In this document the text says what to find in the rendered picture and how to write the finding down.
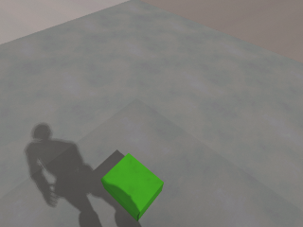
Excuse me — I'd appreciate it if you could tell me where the carton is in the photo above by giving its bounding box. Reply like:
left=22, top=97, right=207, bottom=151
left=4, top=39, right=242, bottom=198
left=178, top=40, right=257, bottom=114
left=101, top=153, right=164, bottom=221

